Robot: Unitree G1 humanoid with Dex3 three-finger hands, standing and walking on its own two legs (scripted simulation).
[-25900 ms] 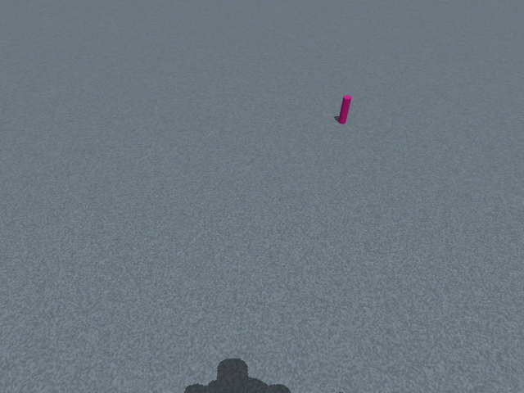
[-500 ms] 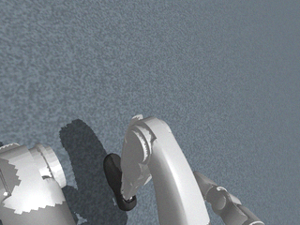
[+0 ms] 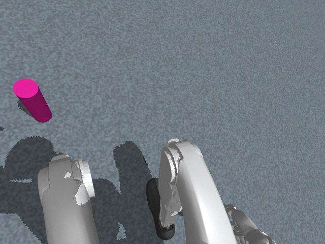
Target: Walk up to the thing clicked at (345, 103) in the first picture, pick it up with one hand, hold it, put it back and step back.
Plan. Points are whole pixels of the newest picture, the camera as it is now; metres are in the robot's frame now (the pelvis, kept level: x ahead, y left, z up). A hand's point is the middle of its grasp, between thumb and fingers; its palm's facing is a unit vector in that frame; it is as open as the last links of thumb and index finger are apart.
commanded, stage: home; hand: left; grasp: from the side
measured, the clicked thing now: (35, 103) +0.49 +0.27 -0.24
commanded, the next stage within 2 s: none
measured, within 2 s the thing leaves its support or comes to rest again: neither
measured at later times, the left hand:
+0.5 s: hand out of the picture +0.30 +0.33 +0.10, palm faces +0.29 -0.84 -0.47, open 16.9 cm
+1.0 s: hand out of the picture +0.23 +0.23 +0.29, palm faces +0.30 -0.89 -0.34, open 17.3 cm
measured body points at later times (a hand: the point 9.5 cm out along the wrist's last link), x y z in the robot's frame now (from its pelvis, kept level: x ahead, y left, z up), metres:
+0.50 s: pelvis +0.03 -0.01 +0.20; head +0.20 +0.06 +0.61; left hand +0.28 +0.38 +0.13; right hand +0.25 -0.23 +0.09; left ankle +0.08 +0.13 -0.30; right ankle +0.12 -0.12 -0.30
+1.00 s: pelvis +0.08 +0.00 +0.36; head +0.11 +0.01 +0.81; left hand +0.21 +0.28 +0.32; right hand +0.27 -0.22 +0.28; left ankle +0.08 +0.13 -0.30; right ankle +0.12 -0.12 -0.30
